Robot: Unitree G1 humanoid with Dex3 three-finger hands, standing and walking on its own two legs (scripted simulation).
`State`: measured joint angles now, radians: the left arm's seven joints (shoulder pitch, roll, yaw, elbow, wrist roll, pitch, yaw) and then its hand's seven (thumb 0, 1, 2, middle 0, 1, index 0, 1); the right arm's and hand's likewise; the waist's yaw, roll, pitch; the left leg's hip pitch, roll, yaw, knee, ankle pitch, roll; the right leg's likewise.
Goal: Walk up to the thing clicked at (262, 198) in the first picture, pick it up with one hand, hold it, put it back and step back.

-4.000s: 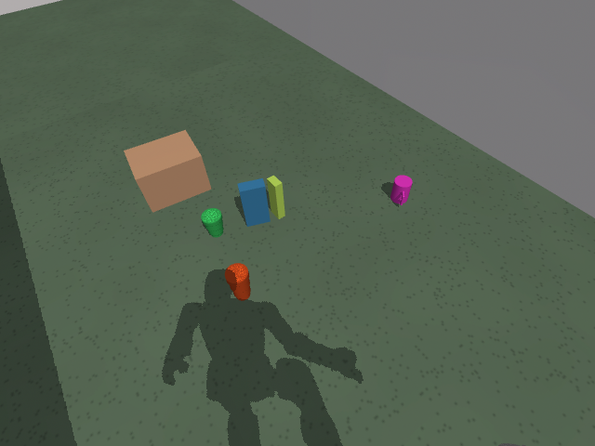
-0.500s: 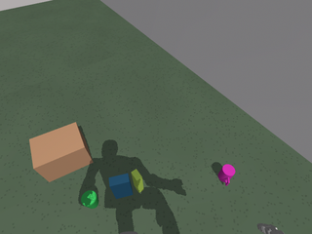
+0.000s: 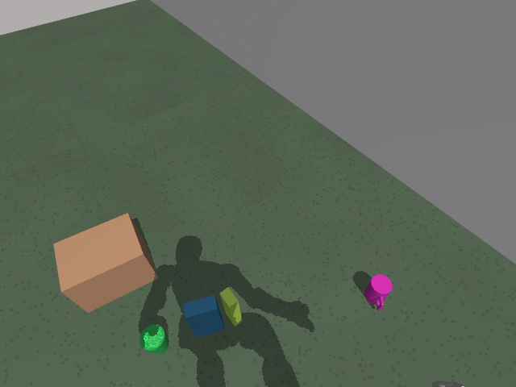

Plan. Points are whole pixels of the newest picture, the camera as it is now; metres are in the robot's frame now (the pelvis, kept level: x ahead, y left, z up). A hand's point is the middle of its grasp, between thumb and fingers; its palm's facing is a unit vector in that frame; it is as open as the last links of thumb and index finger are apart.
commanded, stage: walk up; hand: left
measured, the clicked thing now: (205, 317) +0.43 +0.24 -0.67
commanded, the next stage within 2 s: stand in 0.48 s
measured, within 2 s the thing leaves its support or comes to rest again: neither
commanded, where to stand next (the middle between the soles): +0.05 -0.01 m, yaw -1 degrees
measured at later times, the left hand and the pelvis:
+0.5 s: hand out of the picture +0.09 +0.25 -0.16, palm faces -0.01 -0.95 -0.32, open 7.4 cm; pelvis +0.01 +0.00 +0.00, yaw +0 degrees
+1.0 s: hand out of the picture +0.09 +0.25 -0.16, palm faces -0.02 -0.94 -0.34, open 7.4 cm; pelvis +0.02 +0.00 +0.00, yaw +0 degrees
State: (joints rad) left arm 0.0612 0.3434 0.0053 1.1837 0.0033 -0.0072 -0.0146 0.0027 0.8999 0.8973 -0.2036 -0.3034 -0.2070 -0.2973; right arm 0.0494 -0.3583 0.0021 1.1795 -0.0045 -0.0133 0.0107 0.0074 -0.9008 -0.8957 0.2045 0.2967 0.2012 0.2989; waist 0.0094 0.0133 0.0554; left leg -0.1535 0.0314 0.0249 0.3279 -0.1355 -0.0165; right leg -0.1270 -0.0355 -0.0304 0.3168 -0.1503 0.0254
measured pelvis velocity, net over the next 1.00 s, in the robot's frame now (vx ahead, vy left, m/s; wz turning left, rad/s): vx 0.02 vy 0.00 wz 0.00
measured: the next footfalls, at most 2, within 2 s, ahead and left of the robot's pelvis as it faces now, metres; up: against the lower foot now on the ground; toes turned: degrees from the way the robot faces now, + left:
none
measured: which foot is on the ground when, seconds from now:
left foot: down 0.00-1.00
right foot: down 0.00-1.00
